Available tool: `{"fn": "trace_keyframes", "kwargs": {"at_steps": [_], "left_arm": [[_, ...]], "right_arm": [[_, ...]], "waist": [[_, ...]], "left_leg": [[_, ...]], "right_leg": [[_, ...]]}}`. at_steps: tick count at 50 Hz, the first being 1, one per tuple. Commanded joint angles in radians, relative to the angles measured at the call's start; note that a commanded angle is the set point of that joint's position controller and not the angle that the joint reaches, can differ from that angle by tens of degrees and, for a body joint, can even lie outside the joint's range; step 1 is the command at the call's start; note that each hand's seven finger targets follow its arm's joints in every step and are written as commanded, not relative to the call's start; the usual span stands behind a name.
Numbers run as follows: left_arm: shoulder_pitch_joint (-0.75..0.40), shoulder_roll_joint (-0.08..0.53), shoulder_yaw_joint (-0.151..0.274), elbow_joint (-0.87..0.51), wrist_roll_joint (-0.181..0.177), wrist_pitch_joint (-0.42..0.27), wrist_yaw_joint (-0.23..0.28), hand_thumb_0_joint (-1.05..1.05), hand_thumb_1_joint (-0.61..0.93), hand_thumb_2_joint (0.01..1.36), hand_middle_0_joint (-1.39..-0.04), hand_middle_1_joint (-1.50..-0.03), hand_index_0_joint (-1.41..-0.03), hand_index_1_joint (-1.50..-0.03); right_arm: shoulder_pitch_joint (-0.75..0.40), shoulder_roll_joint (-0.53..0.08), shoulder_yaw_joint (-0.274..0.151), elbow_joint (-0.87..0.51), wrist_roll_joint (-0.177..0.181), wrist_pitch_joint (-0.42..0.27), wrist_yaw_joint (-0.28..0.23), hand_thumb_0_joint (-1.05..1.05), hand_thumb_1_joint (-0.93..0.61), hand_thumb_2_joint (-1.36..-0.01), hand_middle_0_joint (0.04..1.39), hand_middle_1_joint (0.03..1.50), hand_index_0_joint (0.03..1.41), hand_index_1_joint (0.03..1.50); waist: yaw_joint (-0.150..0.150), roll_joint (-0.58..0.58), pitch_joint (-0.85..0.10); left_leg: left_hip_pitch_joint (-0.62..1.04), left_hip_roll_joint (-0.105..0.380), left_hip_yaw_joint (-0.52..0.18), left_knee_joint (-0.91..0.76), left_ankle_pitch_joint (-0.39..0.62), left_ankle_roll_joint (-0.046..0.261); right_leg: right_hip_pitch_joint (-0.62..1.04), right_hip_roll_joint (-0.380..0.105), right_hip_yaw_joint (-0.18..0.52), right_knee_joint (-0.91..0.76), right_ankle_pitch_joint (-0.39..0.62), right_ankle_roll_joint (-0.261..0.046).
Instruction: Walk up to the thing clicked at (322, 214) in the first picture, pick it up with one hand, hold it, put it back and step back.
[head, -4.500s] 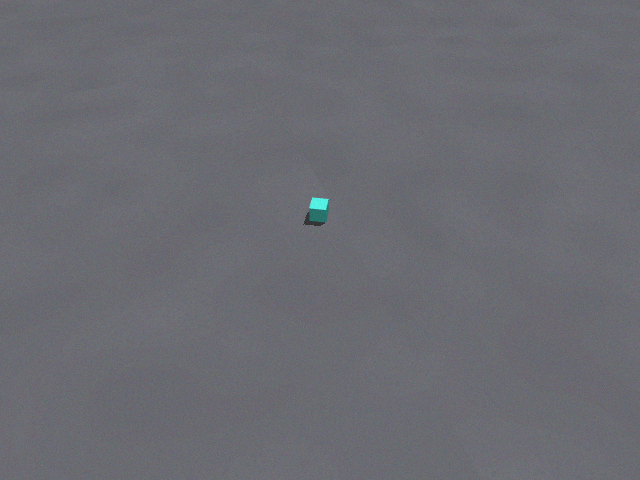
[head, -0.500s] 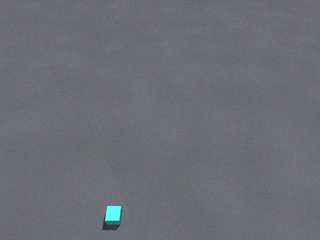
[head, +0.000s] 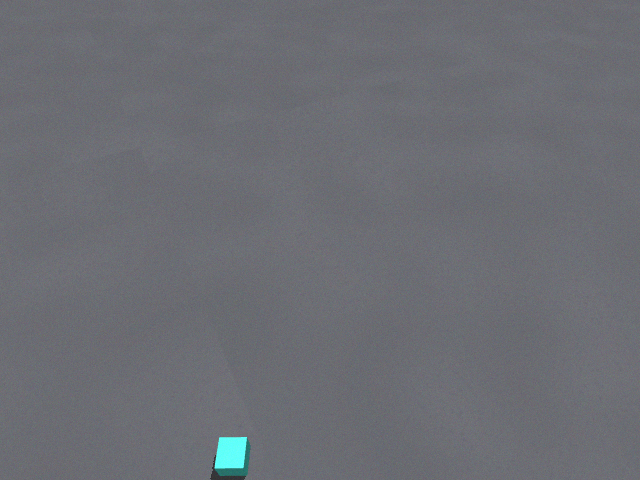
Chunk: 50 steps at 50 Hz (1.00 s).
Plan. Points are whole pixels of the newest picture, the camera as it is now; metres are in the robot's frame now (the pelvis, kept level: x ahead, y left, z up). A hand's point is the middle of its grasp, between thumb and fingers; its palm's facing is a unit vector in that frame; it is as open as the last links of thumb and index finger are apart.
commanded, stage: walk up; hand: left
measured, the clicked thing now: (233, 456) +0.38 +0.26 -0.74
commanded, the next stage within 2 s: stand in 0.92 s
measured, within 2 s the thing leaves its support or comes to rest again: neither
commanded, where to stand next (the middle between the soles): +0.04 +0.01 m, yaw +1 degrees
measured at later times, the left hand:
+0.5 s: hand out of the picture +0.08 +0.26 -0.15, palm faces -0.01 -0.94 -0.34, open 7.4 cm
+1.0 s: hand out of the picture +0.09 +0.25 -0.15, palm faces -0.01 -0.95 -0.33, open 7.4 cm
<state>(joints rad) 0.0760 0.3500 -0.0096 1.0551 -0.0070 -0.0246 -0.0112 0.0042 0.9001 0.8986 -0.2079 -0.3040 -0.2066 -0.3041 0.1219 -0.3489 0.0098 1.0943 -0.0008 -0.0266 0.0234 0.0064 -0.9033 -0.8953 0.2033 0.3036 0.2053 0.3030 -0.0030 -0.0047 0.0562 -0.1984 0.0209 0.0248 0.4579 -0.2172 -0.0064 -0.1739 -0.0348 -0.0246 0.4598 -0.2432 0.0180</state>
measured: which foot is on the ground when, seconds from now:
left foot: down 0.00-1.00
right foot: down 0.00-1.00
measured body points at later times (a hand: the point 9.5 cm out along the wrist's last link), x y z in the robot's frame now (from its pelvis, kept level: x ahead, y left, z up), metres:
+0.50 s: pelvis +0.01 +0.00 +0.01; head +0.02 +0.00 +0.46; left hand +0.08 +0.31 -0.12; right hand +0.10 -0.30 -0.13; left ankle +0.02 +0.12 -0.74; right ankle +0.00 -0.13 -0.74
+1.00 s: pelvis +0.01 +0.00 +0.01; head +0.02 +0.00 +0.46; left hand +0.09 +0.30 -0.13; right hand +0.10 -0.30 -0.12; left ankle +0.02 +0.12 -0.74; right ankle +0.00 -0.13 -0.74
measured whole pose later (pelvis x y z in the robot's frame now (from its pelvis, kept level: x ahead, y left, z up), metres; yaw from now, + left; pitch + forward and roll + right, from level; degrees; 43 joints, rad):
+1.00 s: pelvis +0.01 +0.00 +0.01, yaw +0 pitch -2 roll +0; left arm 0.09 0.34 0.01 1.15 0.01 -0.01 -0.01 0.00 0.90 0.90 -0.21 -0.30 -0.21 -0.30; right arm 0.08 -0.35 0.00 1.16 -0.01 -0.02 0.01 0.01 -0.90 -0.90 0.20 0.30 0.20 0.30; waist 0.00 0.00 0.05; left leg -0.12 0.02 0.02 0.33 -0.17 -0.01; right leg -0.09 -0.03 -0.04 0.31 -0.19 0.02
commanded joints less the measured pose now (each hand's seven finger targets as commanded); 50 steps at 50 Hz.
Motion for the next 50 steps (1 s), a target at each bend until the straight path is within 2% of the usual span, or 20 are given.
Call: {"fn": "trace_keyframes", "kwargs": {"at_steps": [1,4,11,16,24,27,31,37,45,46,47,50], "left_arm": [[-0.024,0.222,0.050,-0.019,0.002,-0.014,0.018,0.000,0.900,0.900,-0.200,-0.300,-0.200,-0.300],[-0.042,0.218,0.047,-0.004,0.005,-0.011,0.015,0.000,0.900,0.900,-0.200,-0.300,-0.200,-0.300],[-0.065,0.219,0.047,0.021,0.010,-0.013,0.013,0.000,0.900,0.900,-0.200,-0.300,-0.200,-0.300],[-0.069,0.214,0.045,0.034,0.012,-0.010,0.013,0.000,0.900,0.900,-0.200,-0.300,-0.200,-0.300],[-0.052,0.212,0.047,0.048,0.012,-0.010,0.015,0.000,0.900,0.900,-0.200,-0.300,-0.200,-0.300],[-0.063,0.212,0.048,0.046,0.014,-0.009,0.016,0.000,0.900,0.900,-0.200,-0.300,-0.200,-0.300],[-0.041,0.212,0.051,0.051,0.018,-0.009,0.017,0.000,0.900,0.900,-0.200,-0.300,-0.200,-0.300],[-0.042,0.206,0.055,0.047,0.017,-0.006,0.017,0.000,0.900,0.900,-0.200,-0.300,-0.200,-0.300],[-0.035,0.204,0.057,0.035,0.019,-0.008,0.016,0.000,0.900,0.900,-0.200,-0.300,-0.200,-0.300],[-0.042,0.213,0.055,0.036,0.014,-0.007,0.019,0.000,0.900,0.900,-0.200,-0.300,-0.200,-0.300],[-0.027,0.207,0.055,0.037,0.013,-0.009,0.020,0.000,0.900,0.900,-0.200,-0.300,-0.200,-0.300],[-0.033,0.210,0.055,0.036,0.010,-0.010,0.021,0.000,0.900,0.900,-0.200,-0.300,-0.200,-0.300]], "right_arm": [[-0.059,-0.226,-0.047,-0.036,0.001,-0.020,-0.025,0.000,-0.900,-0.900,0.200,0.300,0.200,0.300],[-0.072,-0.228,-0.046,-0.021,-0.002,-0.019,-0.025,0.000,-0.900,-0.900,0.200,0.300,0.200,0.300],[-0.079,-0.224,-0.045,-0.005,-0.002,-0.019,-0.026,0.000,-0.900,-0.900,0.200,0.300,0.200,0.300],[-0.087,-0.229,-0.046,0.003,-0.003,-0.014,-0.026,0.000,-0.900,-0.900,0.200,0.300,0.200,0.300],[-0.088,-0.225,-0.048,0.008,-0.002,-0.008,-0.027,0.000,-0.900,-0.900,0.200,0.300,0.200,0.300],[-0.090,-0.220,-0.047,0.010,-0.004,-0.006,-0.027,0.000,-0.900,-0.900,0.200,0.300,0.200,0.300],[-0.093,-0.219,-0.049,0.006,-0.003,-0.005,-0.026,0.000,-0.900,-0.900,0.200,0.300,0.200,0.300],[-0.090,-0.212,-0.048,0.005,-0.004,-0.006,-0.027,0.000,-0.900,-0.900,0.200,0.300,0.200,0.300],[-0.081,-0.213,-0.050,-0.001,-0.006,-0.006,-0.028,0.000,-0.900,-0.900,0.200,0.300,0.200,0.300],[-0.104,-0.215,-0.048,-0.007,-0.007,-0.008,-0.030,0.000,-0.900,-0.900,0.200,0.300,0.200,0.300],[-0.105,-0.215,-0.049,-0.007,-0.006,-0.009,-0.030,0.000,-0.900,-0.900,0.200,0.300,0.200,0.300],[-0.083,-0.211,-0.047,-0.001,-0.005,-0.010,-0.032,0.000,-0.900,-0.900,0.200,0.300,0.200,0.300]], "waist": [[0.011,0.038,-0.090],[0.010,0.050,-0.079],[0.002,0.019,-0.123],[-0.001,0.011,-0.109],[-0.001,-0.016,-0.111],[-0.004,-0.011,-0.089],[0.001,-0.013,-0.097],[0.001,0.011,-0.067],[0.000,0.016,-0.090],[0.000,0.024,-0.069],[0.006,0.014,-0.090],[-0.001,0.007,-0.117]], "left_leg": [[0.020,0.105,-0.111,-0.121,0.182,0.041],[0.012,0.109,-0.118,-0.154,0.129,0.040],[0.078,0.103,-0.098,-0.144,0.204,0.035],[0.084,0.102,-0.097,-0.155,0.175,0.036],[0.120,0.105,-0.094,-0.152,0.206,0.036],[0.096,0.097,-0.095,-0.167,0.165,0.031],[0.106,0.103,-0.096,-0.162,0.178,0.037],[0.077,0.098,-0.104,-0.182,0.149,0.027],[0.079,0.096,-0.102,-0.178,0.150,0.030],[0.075,0.111,-0.108,-0.184,0.215,0.022],[0.101,0.119,-0.113,-0.177,0.270,0.021],[0.116,0.120,-0.107,-0.170,0.311,0.020]], "right_leg": [[0.060,-0.088,0.080,-0.103,0.163,-0.051],[0.069,-0.085,0.077,-0.121,0.128,-0.046],[0.087,-0.094,0.080,-0.150,0.186,-0.038],[0.077,-0.093,0.077,-0.173,0.164,-0.034],[0.073,-0.092,0.072,-0.187,0.188,-0.031],[0.070,-0.094,0.076,-0.194,0.172,-0.029],[0.079,-0.091,0.069,-0.197,0.167,-0.029],[0.072,-0.087,0.069,-0.199,0.133,-0.029],[0.097,-0.090,0.068,-0.201,0.147,-0.028],[0.083,-0.108,0.078,-0.196,0.185,-0.030],[0.092,-0.108,0.073,-0.193,0.216,-0.029],[0.113,-0.112,0.075,-0.188,0.256,-0.029]]}}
